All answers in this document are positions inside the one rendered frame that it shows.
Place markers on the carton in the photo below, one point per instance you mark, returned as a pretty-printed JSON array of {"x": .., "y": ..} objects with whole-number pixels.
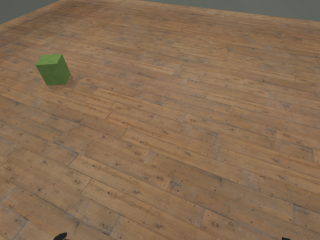
[{"x": 53, "y": 69}]

